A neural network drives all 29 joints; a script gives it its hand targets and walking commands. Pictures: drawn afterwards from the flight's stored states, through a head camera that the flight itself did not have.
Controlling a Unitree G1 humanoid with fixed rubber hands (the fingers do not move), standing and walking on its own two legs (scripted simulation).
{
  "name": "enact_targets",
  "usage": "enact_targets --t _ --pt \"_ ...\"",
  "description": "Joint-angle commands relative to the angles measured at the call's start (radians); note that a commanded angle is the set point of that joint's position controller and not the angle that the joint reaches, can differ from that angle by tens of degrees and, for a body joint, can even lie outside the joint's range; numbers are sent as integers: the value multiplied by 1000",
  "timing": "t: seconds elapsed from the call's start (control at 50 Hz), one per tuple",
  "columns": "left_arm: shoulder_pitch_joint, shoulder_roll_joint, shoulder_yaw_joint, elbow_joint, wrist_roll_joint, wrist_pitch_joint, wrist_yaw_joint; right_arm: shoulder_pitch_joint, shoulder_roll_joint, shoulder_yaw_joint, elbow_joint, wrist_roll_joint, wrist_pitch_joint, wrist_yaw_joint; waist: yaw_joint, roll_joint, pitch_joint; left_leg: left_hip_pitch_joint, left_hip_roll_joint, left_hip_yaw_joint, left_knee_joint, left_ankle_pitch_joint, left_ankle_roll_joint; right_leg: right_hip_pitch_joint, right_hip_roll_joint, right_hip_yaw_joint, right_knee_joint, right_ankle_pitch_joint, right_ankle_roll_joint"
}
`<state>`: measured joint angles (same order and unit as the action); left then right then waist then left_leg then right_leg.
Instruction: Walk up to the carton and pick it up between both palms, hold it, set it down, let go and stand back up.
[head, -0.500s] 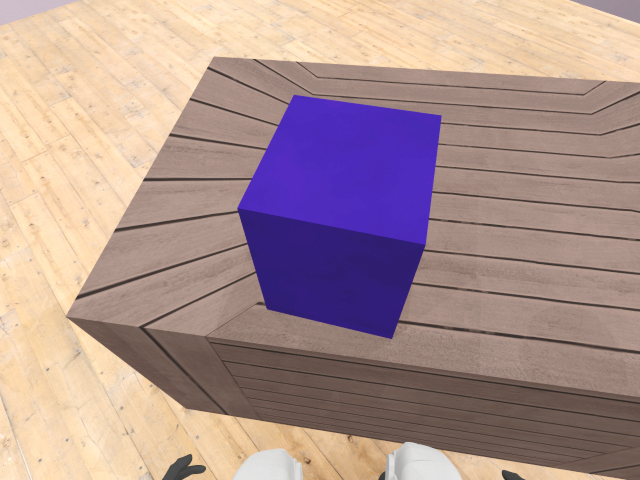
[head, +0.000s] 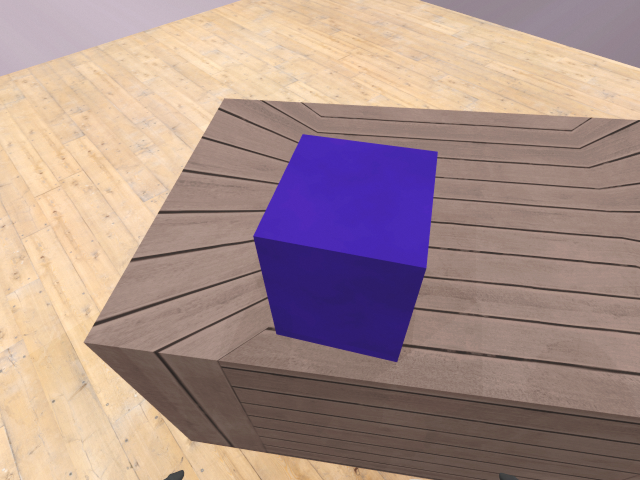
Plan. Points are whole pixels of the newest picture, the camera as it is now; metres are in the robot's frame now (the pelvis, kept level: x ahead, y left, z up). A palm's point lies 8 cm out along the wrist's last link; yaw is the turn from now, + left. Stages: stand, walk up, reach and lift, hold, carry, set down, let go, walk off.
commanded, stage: walk up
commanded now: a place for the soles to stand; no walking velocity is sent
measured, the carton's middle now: (350, 250) +0.43 -0.03 +0.01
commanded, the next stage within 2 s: none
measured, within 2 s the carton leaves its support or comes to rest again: neither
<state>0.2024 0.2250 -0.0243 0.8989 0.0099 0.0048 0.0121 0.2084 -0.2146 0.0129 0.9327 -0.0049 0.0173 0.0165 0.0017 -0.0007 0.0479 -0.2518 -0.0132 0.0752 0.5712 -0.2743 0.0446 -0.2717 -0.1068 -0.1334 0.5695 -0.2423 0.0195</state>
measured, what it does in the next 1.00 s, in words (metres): steps to the left, turning right: left foot, then right foot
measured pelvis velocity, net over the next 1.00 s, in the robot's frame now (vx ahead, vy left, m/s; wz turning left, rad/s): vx -0.05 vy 0.12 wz -0.34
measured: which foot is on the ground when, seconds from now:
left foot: down 0.00-0.12, up 0.14-0.36, down 0.38-1.00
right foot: down 0.00-0.40, up 0.42-0.82, down 0.84-1.00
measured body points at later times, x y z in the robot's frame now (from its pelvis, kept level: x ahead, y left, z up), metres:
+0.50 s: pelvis -0.05 +0.12 -0.03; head +0.01 +0.15 +0.42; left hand +0.05 +0.39 -0.18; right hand +0.03 -0.13 -0.16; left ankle +0.00 +0.24 -0.73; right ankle +0.00 -0.08 -0.68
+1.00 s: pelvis -0.05 +0.12 -0.01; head -0.04 +0.11 +0.44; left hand +0.12 +0.31 -0.14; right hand -0.10 -0.14 -0.16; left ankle +0.00 +0.23 -0.71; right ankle -0.07 +0.00 -0.73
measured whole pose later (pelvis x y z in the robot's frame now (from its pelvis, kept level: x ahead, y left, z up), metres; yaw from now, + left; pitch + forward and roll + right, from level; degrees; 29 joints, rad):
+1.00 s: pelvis -0.05 +0.12 -0.01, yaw -19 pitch -3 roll -2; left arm 0.23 0.16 0.02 0.82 0.02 0.00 0.01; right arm 0.29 -0.27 -0.02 0.91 -0.02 0.04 0.00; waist -0.02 0.07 0.08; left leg -0.37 0.11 0.09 0.88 -0.58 0.00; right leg -0.29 0.03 -0.02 0.67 -0.33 -0.01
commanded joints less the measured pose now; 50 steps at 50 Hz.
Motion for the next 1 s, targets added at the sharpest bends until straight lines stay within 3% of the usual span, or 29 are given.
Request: enact_targets --t 0.0,0.04,0.08,0.12,0.14,0.16,0.24,0.28,0.32,0.34,0.36,0.38,0.4,0.42,0.44,0.46,0.5,0.52,0.56,0.66,0.68,0.76,0.8,0.82,0.84,0.88,0.9,0.92,0.98 --pt "1 126 28 -47 4 -18 3 12 -162 -34 -47 -3 -27 -8 8 9 8 -66 120 -190 -218 -74 12 14 -61 120 -148 -117 -76" --pt "27 134 32 -42 -4 -22 3 13 -151 -31 -40 0 -28 -5 16 22 -24 -76 115 -188 -210 -63 14 42 -60 136 -153 -120 -77" --pt "143 254 90 -23 -7 -29 61 -99 -178 -54 -91 -42 14 17 67 -40 -2 -200 55 -13 84 -61 -38 93 -238 383 -212 134 -176" --pt "207 251 110 -11 -11 -25 93 -90 -152 -58 -112 -50 45 4 80 -91 39 -346 81 -46 391 -296 -63 101 -413 520 -252 277 -315" --pt "182 232 114 -15 3 -29 102 -86 -144 -58 -125 -55 55 5 70 -107 22 -379 117 -97 474 -302 -62 128 -412 528 -237 273 -321" --pt "149 236 120 -40 9 -31 111 -62 -127 -56 -141 -60 59 6 39 -126 7 -388 157 -151 542 -288 -69 95 -422 522 -252 222 -319" --pt "42 223 137 -118 45 -52 110 -39 -142 -64 -148 -44 78 21 23 -183 -119 -299 208 -199 559 -191 -103 52 -325 431 -229 145 -251" --pt "-13 212 134 -146 48 -48 94 -18 -134 -56 -144 -34 75 27 3 -203 -148 -204 192 -165 437 -158 -95 -27 -269 354 -191 72 -210" --pt "-89 217 120 -179 41 -33 66 107 -114 -50 -101 -14 52 20 -68 -189 -193 60 142 -99 144 -57 -82 -185 -181 252 -62 -10 -134" --pt "-55 181 115 -165 37 -24 51 175 -135 -63 -61 -7 38 20 -85 -34 -218 199 102 -70 48 -6 -92 -279 -104 185 78 -110 -116" --pt "12 118 88 -150 29 -9 36 186 -201 -78 -71 -12 30 16 -91 213 -162 184 149 -142 -113 -95 -89 -351 37 97 256 -237 -73" --pt "23 65 67 -178 26 3 31 129 -286 -88 -110 -7 25 5 -85 425 -109 85 336 -440 -247 -173 -30 -482 156 104 415 -470 -23" --pt "51 102 84 -181 5 13 42 65 -373 -112 -133 -2 34 -5 -85 357 -129 -50 434 -570 -309 -348 115 -401 146 270 546 -502 -27" --pt "15 153 108 -192 15 13 48 -22 -348 -111 -156 6 33 -15 -74 310 -89 -103 468 -684 -376 -436 131 -428 137 324 658 -479 -38" --pt "-20 155 110 -171 23 8 45 -69 -284 -90 -179 9 30 -24 -53 191 0 -121 443 -507 -330 -378 107 -455 109 319 687 -400 -40" --pt "30 149 118 -134 20 8 40 -77 -248 -77 -185 1 22 -36 -29 141 15 -36 434 -447 -252 -264 62 -499 107 314 654 -341 -41" --pt "161 116 118 -96 7 3 28 -88 -189 -58 -191 -16 0 -43 35 183 -43 67 396 -322 -153 112 109 -445 103 283 650 -277 -30" --pt "124 123 113 -107 10 -1 26 -81 -183 -53 -184 -20 -14 -36 9 182 -70 45 393 -288 -168 178 129 -375 111 261 635 -284 -18" --pt "88 92 113 -121 15 8 20 -5 -152 -57 -166 -34 -36 -41 -21 198 -84 142 430 -322 -162 198 144 -420 106 259 590 -258 -6" --pt "12 98 113 -158 33 31 -14 68 -172 -65 -151 -35 -56 -64 -53 171 -25 157 511 -315 -246 -46 174 -404 65 256 454 -252 20" --pt "-4 80 104 -152 24 29 -18 55 -168 -67 -145 -32 -55 -65 -47 132 34 119 498 -271 -256 -72 167 -387 58 210 384 -239 19" --pt "16 66 96 -162 30 4 -39 22 -179 -71 -136 -38 -42 -46 -30 168 25 -27 421 -82 -236 -218 121 -132 87 96 170 -219 -3" --pt "135 48 90 -122 23 -19 -33 7 -182 -70 -132 -39 -25 -32 44 69 6 -154 357 12 -71 -185 59 130 121 97 -78 1 -6" --pt "176 86 97 -119 24 -33 -21 55 -127 -56 -113 -36 -22 -24 42 -21 -50 -203 301 65 63 -186 9 231 23 284 -114 75 -29" --pt "200 169 117 -121 5 -37 -13 71 -77 -38 -129 -42 -18 -11 40 -223 -86 -306 166 122 221 -331 -40 273 -110 526 -187 16 -90" --pt "167 199 132 -120 -6 -23 7 -53 -102 -45 -162 -25 2 -14 67 -145 22 -270 140 2 369 -427 -53 9 -215 717 -310 -345 -265" --pt "116 168 123 -119 -3 -13 14 -56 -98 -41 -160 -22 1 -10 59 -171 45 -297 141 -20 382 -421 -46 7 -198 670 -327 -375 -261" --pt "79 146 109 -132 3 -14 21 -41 -107 -42 -150 -17 -5 -8 63 -157 56 -316 144 -22 353 -373 -47 51 -191 603 -300 -259 -247" --pt "4 133 89 -133 16 -21 12 121 -66 -30 -108 -7 -36 -23 -9 -194 -66 -163 129 -55 193 -183 -35 88 -142 425 -184 191 -217"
